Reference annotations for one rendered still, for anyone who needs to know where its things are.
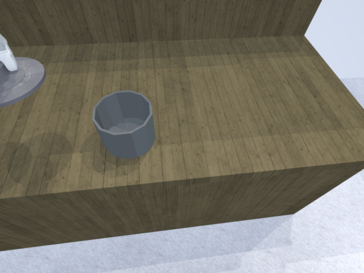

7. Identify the lid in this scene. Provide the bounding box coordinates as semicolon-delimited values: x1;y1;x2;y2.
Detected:
0;57;46;108

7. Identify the robot left hand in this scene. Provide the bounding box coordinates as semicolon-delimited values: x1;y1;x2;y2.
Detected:
0;34;18;71

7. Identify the pot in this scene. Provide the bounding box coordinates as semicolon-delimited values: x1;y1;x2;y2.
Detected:
92;90;155;159

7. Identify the table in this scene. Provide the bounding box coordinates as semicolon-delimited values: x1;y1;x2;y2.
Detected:
0;0;364;251

